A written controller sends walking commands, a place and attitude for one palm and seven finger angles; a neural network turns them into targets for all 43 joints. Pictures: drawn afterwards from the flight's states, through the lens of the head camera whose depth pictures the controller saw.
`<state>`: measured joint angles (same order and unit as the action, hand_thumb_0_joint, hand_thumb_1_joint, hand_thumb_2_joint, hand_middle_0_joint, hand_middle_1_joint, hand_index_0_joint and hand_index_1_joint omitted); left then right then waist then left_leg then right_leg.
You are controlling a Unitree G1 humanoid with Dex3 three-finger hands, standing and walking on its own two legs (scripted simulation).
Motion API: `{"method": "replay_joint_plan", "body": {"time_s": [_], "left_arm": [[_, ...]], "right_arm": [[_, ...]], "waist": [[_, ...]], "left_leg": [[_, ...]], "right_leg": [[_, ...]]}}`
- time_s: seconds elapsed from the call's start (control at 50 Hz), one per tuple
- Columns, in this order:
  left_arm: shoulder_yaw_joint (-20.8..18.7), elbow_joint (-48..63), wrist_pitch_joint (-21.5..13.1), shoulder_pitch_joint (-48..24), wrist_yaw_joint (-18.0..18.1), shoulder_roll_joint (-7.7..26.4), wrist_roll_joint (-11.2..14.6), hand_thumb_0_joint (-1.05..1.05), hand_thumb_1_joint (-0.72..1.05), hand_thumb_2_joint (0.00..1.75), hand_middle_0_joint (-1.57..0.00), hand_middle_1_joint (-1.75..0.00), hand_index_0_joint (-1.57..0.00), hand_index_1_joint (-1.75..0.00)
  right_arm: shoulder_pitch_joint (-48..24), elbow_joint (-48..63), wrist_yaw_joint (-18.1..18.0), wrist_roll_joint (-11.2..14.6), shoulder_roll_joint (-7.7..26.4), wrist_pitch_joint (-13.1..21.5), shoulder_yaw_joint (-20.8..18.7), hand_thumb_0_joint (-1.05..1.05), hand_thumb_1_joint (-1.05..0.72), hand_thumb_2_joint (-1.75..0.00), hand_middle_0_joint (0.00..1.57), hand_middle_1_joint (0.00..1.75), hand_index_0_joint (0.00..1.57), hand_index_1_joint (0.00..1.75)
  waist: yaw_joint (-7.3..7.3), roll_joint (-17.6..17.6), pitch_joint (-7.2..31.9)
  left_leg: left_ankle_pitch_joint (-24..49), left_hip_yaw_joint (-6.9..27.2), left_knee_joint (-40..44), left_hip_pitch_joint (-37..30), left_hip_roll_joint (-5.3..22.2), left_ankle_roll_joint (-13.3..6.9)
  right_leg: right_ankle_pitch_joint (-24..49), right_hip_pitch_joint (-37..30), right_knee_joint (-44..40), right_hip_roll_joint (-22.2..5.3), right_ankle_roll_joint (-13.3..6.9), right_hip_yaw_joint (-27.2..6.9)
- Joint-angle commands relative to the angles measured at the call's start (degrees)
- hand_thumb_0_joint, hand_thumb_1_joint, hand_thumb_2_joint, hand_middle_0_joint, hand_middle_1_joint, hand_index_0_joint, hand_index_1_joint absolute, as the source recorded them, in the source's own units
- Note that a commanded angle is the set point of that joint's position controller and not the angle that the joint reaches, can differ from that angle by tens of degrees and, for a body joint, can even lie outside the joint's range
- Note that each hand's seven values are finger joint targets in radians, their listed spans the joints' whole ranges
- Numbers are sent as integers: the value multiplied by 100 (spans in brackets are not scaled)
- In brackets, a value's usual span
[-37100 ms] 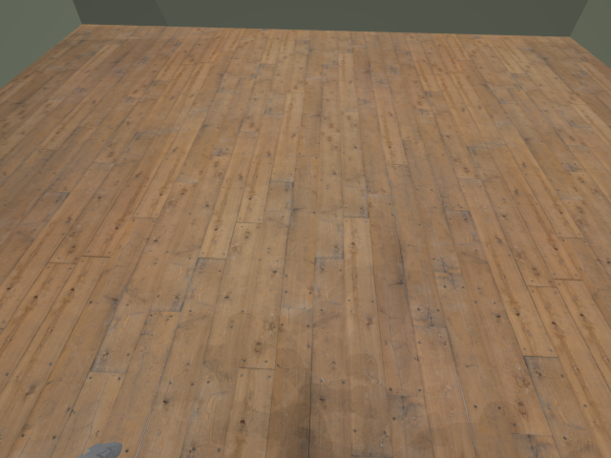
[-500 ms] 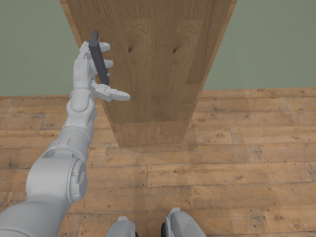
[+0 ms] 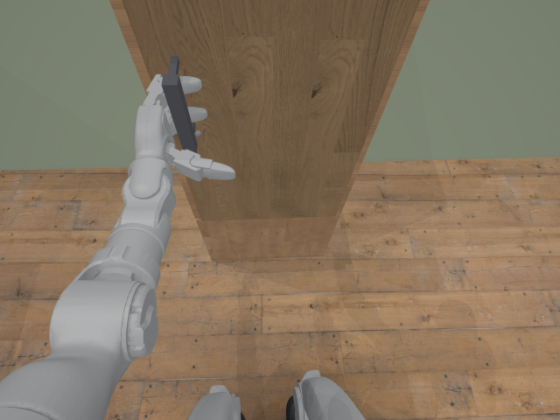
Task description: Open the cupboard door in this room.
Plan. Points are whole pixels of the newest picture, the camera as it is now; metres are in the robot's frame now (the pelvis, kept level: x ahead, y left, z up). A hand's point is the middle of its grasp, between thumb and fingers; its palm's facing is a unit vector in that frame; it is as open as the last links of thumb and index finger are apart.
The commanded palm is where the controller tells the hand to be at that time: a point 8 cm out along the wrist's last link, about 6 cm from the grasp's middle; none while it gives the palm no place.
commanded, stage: close the thumb around the handle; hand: left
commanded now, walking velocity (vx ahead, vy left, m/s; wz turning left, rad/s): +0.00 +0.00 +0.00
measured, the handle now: (182, 108) +0.56 +0.10 +0.07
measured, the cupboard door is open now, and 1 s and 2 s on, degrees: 0 1 48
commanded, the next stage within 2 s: pull the door open along its arc in 0.74 s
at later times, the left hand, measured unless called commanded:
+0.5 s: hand (197, 134) +0.50 +0.08 +0.08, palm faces -0.04 -1.00 -0.02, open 8.4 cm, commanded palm +0.48 +0.13 +0.08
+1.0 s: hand (196, 137) +0.50 +0.08 +0.08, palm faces -0.04 -1.00 -0.01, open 5.6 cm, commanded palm +0.45 +0.13 +0.08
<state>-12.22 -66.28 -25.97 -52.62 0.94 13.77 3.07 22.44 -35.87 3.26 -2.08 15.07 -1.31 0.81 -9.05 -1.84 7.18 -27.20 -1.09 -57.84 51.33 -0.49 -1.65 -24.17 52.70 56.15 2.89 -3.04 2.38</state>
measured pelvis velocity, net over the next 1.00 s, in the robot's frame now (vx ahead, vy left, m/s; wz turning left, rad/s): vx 0.00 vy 0.01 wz -0.01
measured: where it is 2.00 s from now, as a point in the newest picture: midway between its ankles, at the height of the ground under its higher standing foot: outside the picture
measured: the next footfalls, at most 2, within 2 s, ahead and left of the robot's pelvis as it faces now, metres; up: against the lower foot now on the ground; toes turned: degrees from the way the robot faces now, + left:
none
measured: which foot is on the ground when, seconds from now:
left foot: down 0.00-1.00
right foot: down 0.00-1.00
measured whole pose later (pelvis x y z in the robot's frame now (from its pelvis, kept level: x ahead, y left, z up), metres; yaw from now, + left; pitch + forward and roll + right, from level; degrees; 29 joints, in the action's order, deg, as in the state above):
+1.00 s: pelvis +0.00 +0.01 +0.00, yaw -1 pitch +20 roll -1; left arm -12.5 -63.5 -25.5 -49.7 0.9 13.0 3.3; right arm 23.0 -35.2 3.3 -1.9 14.7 -2.4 0.8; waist -8.8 -1.9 7.4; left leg -27.4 -1.9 -57.3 50.1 -0.3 -2.0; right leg -24.0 51.7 55.5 3.2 -2.6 1.5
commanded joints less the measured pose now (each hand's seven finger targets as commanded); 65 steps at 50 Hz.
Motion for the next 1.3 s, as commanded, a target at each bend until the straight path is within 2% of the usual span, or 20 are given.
{"method": "replay_joint_plan", "body": {"time_s": [0.0, 0.2, 0.26, 0.3, 0.34, 0.52, 0.6, 0.64, 0.68, 0.76, 0.8, 0.84, 0.86, 0.92, 0.96, 1.0, 1.12, 1.22, 1.24, 1.28], "left_arm": [[45, 1362, -429, -2635, -11, 662, -9, 0, -50, 30, -30, -120, -30, -120], [153, 1304, -444, -2454, 62, 450, -30, 0, 0, 52, -34, -125, -34, -125], [106, 1223, -428, -2620, 83, 548, -69, 0, 17, 59, -35, -127, -35, -127], [198, 1240, -436, -2745, 85, 465, -74, 0, 28, 64, -36, -128, -36, -128], [-12, 1120, -394, -2666, 89, 719, -72, 0, 40, 68, -36, -130, -36, -130], [-24, 1297, -433, -2710, 52, 718, -27, 0, 90, 90, -40, -135, -40, -135], [90, 1382, -450, -2677, 52, 582, -36, 0, 90, 90, -40, -135, -40, -135], [-93, 1165, -402, -2576, 74, 781, -25, 0, 90, 90, -40, -135, -40, -135], [76, 1406, -455, -2787, 50, 655, -54, 0, 90, 90, -40, -135, -40, -135], [6, 1280, -421, -2688, 63, 712, -57, 0, 90, 90, -40, -135, -40, -135], [-71, 1328, -443, -2640, 55, 792, -49, 0, 90, 90, -40, -135, -40, -135], [-94, 1141, -385, -2507, 24, 807, -36, 0, 90, 90, -40, -135, -40, -135], [-107, 1178, -374, -2358, 5, 801, -14, 0, 90, 90, -40, -135, -40, -135], [-103, 1460, -394, -1945, -51, 743, 24, 0, 90, 90, -40, -135, -40, -135], [-50, 1611, -347, -1553, -90, 634, 87, 0, 90, 90, -40, -135, -40, -135], [-45, 1932, -319, -1097, -122, 592, 137, 0, 90, 90, -40, -135, -40, -135], [179, 3187, -132, 678, -106, 264, 250, 0, 90, 90, -40, -135, -40, -135], [541, 4271, 50, 1923, -15, -77, 297, 0, 90, 90, -40, -135, -40, -135], [345, 4519, 83, 2047, 341, -285, 467, 0, 90, 90, -40, -135, -40, -135], [540, 4918, 153, 2292, 1074, -729, 398, 0, 90, 90, -40, -135, -40, -135]], "right_arm": [[864, 313, -52, 9, 841, 60, -344, 0, -90, -90, 20, 30, 20, 30], [863, 272, -27, -2, 833, 41, -366, 0, -90, -90, 20, 30, 20, 30], [877, 250, -39, -8, 853, 30, -361, 0, -90, -90, 20, 30, 20, 30], [863, 244, -46, -11, 840, 35, -353, 0, -90, -90, 20, 30, 20, 30], [873, 246, -60, -11, 878, 19, -350, 0, -90, -90, 20, 30, 20, 30], [860, 284, -67, -5, 850, 14, -333, 0, -90, -90, 20, 30, 20, 30], [853, 287, -56, -7, 846, 18, -348, 0, -90, -90, 20, 30, 20, 30], [880, 264, -71, -4, 887, 3, -353, 0, -90, -90, 20, 30, 20, 30], [862, 317, -70, 0, 853, 20, -341, 0, -90, -90, 20, 30, 20, 30], [871, 266, -68, -11, 861, 12, -353, 0, -90, -90, 20, 30, 20, 30], [873, 273, -67, -12, 856, 21, -346, 0, -90, -90, 20, 30, 20, 30], [853, 279, -73, 7, 864, 11, -338, 0, -90, -90, 20, 30, 20, 30], [856, 329, -73, 10, 864, 5, -337, 0, -90, -90, 20, 30, 20, 30], [784, 439, -61, 32, 836, -4, -342, 0, -90, -90, 20, 30, 20, 30], [770, 523, -37, 46, 828, -20, -344, 0, -90, -90, 20, 30, 20, 30], [710, 617, -28, 77, 805, -15, -357, 0, -90, -90, 20, 30, 20, 30], [451, 948, 16, 173, 710, -23, -386, 0, -90, -90, 20, 30, 20, 30], [131, 1161, 0, 225, 619, -1, -387, 0, -90, -90, 20, 30, 20, 30], [-14, 1198, -5, 209, 525, 22, -369, 0, -90, -90, 20, 30, 20, 30], [-246, 1225, 15, 149, 424, 103, -337, 0, -90, -90, 20, 30, 20, 30]], "waist": [[-149, -67, 2736], [-149, -113, 2679], [-187, 29, 2529], [-239, -122, 2568], [-204, 16, 2546], [-175, -79, 2641], [-171, -190, 2722], [-196, 192, 2557], [-187, -208, 2653], [-199, 30, 2639], [-135, -126, 2746], [-161, 80, 2542], [-117, 235, 2530], [59, -125, 2792], [115, 145, 2712], [246, 40, 2832], [565, 236, 2576], [661, 461, 2148], [805, 484, 2077], [860, 286, 1876]], "left_leg": [[2087, 230, 494, -1514, -74, -6], [2304, 275, 496, -1747, -35, 31], [1997, 270, 515, -1529, -53, 8], [2050, 276, 506, -1623, -52, 13], [1907, 249, 494, -1436, -66, -2], [2113, 285, 498, -1554, -40, 24], [2146, 305, 500, -1691, -30, 38], [1932, 276, 496, -1417, -38, 0], [1980, 279, 514, -1551, -59, 11], [1978, 248, 484, -1459, -55, -1], [2123, 262, 486, -1558, -56, 18], [1910, 223, 488, -1335, -64, -6], [1832, 204, 529, -1220, -79, -18], [2121, 180, 561, -1528, -68, 18], [2157, 152, 624, -1448, -71, 3], [2375, 102, 649, -1517, -77, 10], [2581, -29, 895, -1602, -81, -8], [2389, -86, 1052, -1635, -87, -26], [2314, -104, 1091, -1618, -80, 23], [2196, -88, 1105, -1715, -77, 80]], "right_leg": [[2374, -1664, -637, -40, 160, -267], [2366, -1439, -620, -24, 143, -187], [2160, -1452, -663, -26, 155, -218], [2178, -1373, -646, -34, 156, -207], [2102, -1475, -671, -35, 158, -241], [2238, -1498, -612, -32, 146, -203], [2201, -1419, -601, -25, 141, -187], [2116, -1522, -662, -17, 161, -221], [2142, -1477, -620, -30, 136, -229], [2199, -1565, -664, -31, 162, -250], [2293, -1581, -609, -32, 143, -228], [2181, -1615, -679, -29, 158, -261], [2177, -1774, -699, -28, 165, -277], [2368, -1826, -642, -31, 129, -252], [2486, -2036, -692, -17, 137, -249], [2764, -2225, -668, -23, 124, -262], [3156, -2730, -824, -49, 127, -272], [3185, -2951, -986, -105, 161, -299], [3012, -2937, -1028, -106, 167, -235], [2641, -2757, -1060, -118, 157, -169]]}}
